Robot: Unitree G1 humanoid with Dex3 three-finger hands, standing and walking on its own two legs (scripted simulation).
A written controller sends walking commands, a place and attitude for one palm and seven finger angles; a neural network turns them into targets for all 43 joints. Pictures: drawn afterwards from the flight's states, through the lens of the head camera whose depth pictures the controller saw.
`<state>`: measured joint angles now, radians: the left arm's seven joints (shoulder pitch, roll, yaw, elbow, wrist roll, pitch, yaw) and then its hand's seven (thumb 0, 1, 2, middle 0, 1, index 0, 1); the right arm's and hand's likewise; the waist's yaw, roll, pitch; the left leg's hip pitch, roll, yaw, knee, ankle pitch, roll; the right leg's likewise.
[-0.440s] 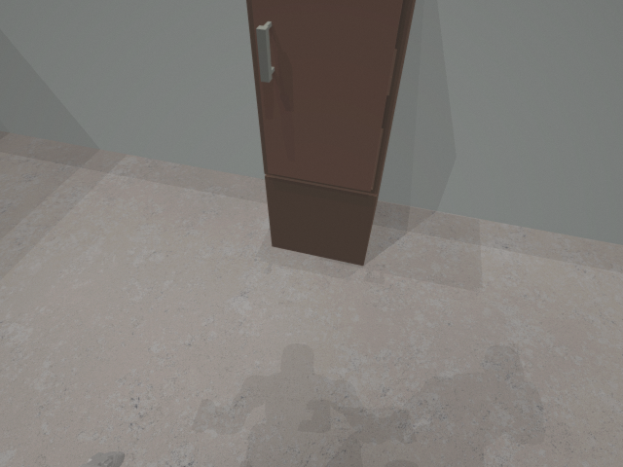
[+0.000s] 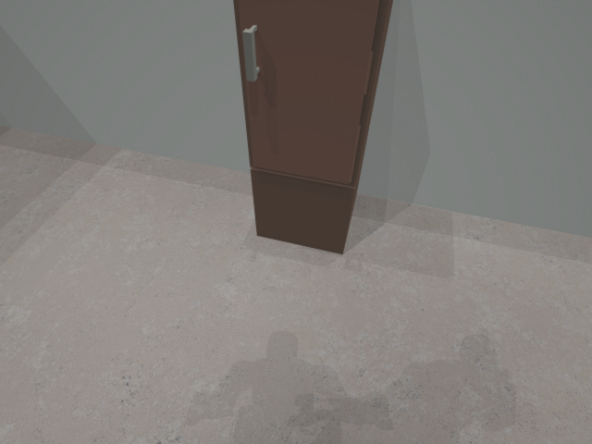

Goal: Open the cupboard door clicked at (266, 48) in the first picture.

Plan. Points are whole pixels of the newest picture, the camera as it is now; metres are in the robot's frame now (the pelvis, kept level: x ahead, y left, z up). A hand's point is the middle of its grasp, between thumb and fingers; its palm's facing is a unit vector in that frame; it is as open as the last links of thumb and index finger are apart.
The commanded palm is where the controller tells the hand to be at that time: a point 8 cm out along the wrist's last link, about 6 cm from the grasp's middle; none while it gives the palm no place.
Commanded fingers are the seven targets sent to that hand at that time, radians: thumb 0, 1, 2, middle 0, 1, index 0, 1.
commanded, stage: stand and wait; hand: left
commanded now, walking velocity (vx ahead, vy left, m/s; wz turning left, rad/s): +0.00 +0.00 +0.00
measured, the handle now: (253, 53) +1.04 +0.19 +0.07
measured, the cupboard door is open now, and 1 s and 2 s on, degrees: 0 0 0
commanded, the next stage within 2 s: look at it before walking up in 0.38 s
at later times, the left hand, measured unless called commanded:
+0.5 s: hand out of the picture +0.07 +0.24 -0.15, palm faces -0.03 -0.94 -0.34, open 7.4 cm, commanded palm none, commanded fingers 0.00 0.90 0.90 -0.20 -0.30 -0.20 -0.30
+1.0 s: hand out of the picture +0.07 +0.24 -0.15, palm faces -0.04 -0.94 -0.34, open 7.4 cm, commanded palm none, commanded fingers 0.00 0.90 0.90 -0.20 -0.30 -0.20 -0.30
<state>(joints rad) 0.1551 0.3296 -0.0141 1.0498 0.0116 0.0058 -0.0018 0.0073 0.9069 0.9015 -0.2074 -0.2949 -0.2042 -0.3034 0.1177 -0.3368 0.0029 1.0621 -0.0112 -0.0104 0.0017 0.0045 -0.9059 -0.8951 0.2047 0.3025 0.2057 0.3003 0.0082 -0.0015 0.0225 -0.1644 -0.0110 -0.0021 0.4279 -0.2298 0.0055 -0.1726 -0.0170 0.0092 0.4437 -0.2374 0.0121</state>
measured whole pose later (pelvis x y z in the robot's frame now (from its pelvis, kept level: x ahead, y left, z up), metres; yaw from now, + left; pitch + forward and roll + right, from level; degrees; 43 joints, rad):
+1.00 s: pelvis +0.00 -0.01 +0.00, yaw +0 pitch -2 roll +0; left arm 0.14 0.34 -0.01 1.09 0.01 0.00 0.00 0.01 0.91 0.90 -0.21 -0.29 -0.20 -0.30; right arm 0.12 -0.34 0.01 1.11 -0.01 -0.01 0.00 0.00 -0.91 -0.90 0.20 0.30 0.20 0.30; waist 0.00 0.00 0.03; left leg -0.15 0.01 0.00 0.37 -0.20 -0.01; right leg -0.16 0.00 0.01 0.39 -0.20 0.00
